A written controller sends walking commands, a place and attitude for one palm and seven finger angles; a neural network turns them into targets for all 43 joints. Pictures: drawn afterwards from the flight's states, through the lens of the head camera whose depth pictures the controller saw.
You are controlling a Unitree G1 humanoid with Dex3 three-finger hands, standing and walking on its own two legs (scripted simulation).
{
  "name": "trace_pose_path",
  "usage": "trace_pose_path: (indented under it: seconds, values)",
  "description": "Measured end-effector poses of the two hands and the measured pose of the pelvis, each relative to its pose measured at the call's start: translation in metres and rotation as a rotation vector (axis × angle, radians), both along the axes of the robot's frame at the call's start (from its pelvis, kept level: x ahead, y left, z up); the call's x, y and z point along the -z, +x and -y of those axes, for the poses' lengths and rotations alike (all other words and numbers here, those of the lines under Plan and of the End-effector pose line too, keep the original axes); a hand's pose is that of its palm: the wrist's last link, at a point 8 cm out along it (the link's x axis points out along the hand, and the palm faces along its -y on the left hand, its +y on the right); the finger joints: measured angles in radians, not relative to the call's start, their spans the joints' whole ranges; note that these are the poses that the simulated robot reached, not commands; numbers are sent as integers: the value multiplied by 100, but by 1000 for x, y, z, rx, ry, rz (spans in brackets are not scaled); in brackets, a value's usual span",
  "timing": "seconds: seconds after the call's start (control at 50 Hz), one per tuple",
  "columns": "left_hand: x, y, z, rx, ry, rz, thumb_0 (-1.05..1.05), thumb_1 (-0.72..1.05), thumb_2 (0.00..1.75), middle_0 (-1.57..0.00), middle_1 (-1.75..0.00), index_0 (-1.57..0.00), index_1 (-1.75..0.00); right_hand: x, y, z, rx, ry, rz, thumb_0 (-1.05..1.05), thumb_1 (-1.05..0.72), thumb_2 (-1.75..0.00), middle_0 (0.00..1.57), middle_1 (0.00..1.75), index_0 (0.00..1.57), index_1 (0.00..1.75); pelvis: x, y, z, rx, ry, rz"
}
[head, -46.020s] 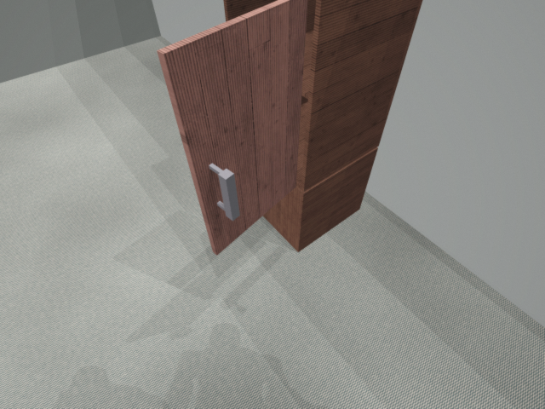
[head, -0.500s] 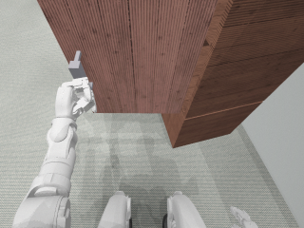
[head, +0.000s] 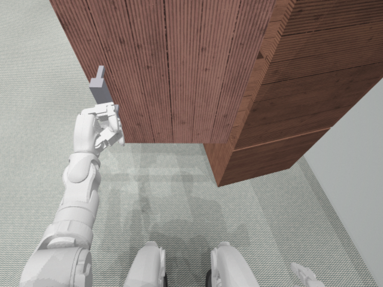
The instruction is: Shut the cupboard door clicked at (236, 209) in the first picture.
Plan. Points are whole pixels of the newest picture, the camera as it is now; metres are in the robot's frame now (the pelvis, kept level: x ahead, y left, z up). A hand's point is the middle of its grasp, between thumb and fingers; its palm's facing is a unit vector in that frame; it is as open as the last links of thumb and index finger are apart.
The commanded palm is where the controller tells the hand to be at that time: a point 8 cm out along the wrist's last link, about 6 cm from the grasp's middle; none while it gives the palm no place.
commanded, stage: push the door shut along its arc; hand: left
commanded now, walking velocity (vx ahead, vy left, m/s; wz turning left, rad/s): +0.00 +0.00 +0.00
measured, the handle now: (108, 98) +0.52 +0.19 +0.03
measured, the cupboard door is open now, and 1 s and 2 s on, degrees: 75 56 50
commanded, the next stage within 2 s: pull the fist back off the door in 1.38 s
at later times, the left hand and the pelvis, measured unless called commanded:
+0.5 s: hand (119, 110) +0.48 +0.16 +0.04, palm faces -0.12 -0.99 -0.05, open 3.1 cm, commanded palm +0.48 +0.19 +0.03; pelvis -0.01 +0.00 -0.02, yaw +0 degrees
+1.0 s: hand (137, 86) +0.55 +0.13 +0.04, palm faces -0.25 -0.97 -0.04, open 3.1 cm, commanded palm +0.55 +0.16 +0.03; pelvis -0.01 +0.01 -0.03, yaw -2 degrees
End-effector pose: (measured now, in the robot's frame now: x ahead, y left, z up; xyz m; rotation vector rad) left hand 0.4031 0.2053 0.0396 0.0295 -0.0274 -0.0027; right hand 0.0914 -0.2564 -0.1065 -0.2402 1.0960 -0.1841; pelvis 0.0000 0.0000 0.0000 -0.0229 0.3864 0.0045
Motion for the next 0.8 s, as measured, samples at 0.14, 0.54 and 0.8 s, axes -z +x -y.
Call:
trace_pose_path:
  seconds: [0.14, 0.54, 0.8]
  values:
    - [-2, 16, -4, 24, 21, 10, 2, 90, 90, -130, -150, -131, -150, 2, 4, -1, -9, -11, 11, 1, -91, -90, 20, 30, 20, 30, 4, -2, 0, -5, -5, -9]
    - [-4, 66, -6, 134, 29, -27, 1, 89, 90, -133, -150, -131, -150, 13, -62, 7, 61, -42, -167, 1, -91, -90, 20, 30, 20, 30, 17, -8, -4, -12, -28, -56]
    - [-3, 107, 10, 200, 25, -43, 2, 90, 90, -131, -150, -131, -150, 15, -97, 3, 107, -59, -236, 1, -91, -90, 20, 30, 20, 30, 27, -12, -8, -2, -43, -102]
